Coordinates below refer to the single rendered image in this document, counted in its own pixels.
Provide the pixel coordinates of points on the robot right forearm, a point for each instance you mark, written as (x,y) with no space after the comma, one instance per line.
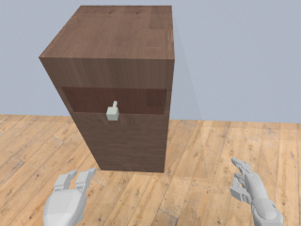
(265,213)

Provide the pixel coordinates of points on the drawer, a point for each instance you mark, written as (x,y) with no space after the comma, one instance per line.
(129,101)

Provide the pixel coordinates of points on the cabinet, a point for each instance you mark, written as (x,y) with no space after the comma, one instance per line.
(118,47)

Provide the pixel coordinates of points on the handle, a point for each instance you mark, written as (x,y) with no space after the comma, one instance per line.
(112,113)

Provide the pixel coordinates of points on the robot right hand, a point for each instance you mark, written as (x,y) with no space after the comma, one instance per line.
(252,186)

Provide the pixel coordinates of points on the robot left hand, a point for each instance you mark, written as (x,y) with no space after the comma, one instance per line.
(66,207)

